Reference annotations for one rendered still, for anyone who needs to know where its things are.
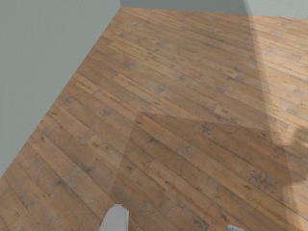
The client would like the robot left thigh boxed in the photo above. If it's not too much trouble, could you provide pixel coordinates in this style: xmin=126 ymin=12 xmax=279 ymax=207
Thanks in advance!
xmin=98 ymin=206 xmax=129 ymax=231

